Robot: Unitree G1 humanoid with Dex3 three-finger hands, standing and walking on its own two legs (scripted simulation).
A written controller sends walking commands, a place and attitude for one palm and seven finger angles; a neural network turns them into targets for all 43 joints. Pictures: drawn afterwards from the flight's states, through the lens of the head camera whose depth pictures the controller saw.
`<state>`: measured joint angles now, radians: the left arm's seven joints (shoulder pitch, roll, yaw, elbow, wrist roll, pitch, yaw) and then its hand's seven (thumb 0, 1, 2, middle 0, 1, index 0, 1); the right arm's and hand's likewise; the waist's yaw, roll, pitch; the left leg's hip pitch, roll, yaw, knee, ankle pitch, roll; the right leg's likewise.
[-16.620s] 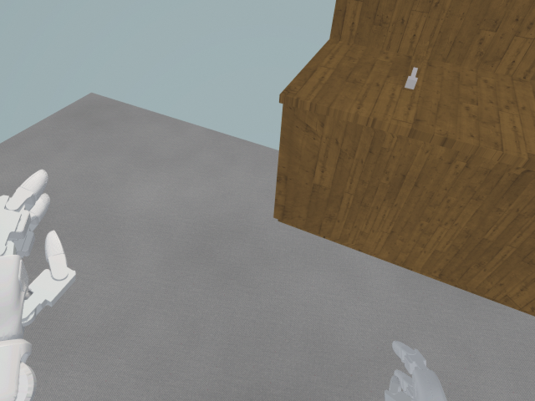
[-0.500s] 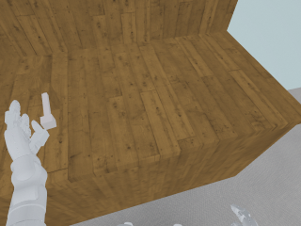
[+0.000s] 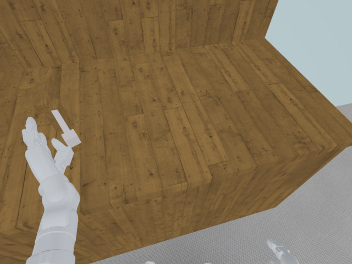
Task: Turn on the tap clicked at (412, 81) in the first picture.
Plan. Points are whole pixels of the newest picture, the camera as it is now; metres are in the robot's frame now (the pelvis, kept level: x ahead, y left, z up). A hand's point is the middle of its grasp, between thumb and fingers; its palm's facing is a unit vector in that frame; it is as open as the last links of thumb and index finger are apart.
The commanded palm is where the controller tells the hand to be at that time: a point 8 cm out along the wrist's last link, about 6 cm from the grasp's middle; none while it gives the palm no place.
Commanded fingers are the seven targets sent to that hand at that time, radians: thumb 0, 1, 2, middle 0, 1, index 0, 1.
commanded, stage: push the lever round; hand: left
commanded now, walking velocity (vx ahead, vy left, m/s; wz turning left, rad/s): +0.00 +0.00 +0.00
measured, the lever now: (71, 138) +0.37 +0.26 +0.07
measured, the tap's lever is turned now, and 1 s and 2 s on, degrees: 23 51 80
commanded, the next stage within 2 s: lift the hand up off the lever in 1.92 s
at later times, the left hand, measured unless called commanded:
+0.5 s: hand (85, 145) +0.36 +0.23 +0.06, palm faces +0.73 -0.68 -0.06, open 7.7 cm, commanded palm +0.32 +0.25 +0.06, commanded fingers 0.00 0.90 0.90 -0.15 -0.15 -0.15 -0.15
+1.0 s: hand (98, 134) +0.40 +0.21 +0.06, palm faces +0.79 -0.61 -0.07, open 7.7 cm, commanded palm +0.35 +0.22 +0.06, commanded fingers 0.00 0.90 0.90 -0.15 -0.15 -0.15 -0.15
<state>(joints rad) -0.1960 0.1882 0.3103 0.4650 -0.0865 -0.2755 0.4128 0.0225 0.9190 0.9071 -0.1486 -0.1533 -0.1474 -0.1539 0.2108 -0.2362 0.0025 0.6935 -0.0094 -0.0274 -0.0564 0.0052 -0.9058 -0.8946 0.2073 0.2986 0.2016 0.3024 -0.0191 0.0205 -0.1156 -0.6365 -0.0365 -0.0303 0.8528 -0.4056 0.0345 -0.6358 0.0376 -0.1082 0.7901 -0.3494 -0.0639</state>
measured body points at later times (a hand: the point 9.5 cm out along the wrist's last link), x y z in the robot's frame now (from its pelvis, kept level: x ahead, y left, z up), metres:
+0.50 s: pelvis +0.00 +0.00 +0.00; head +0.04 +0.00 +0.45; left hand +0.32 +0.27 +0.06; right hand +0.14 -0.25 -0.11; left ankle +0.01 +0.09 -0.70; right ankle +0.02 -0.08 -0.70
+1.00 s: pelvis +0.00 -0.01 +0.00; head +0.04 -0.01 +0.45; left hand +0.35 +0.24 +0.06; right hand +0.12 -0.26 -0.12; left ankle +0.01 +0.09 -0.70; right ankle +0.02 -0.08 -0.70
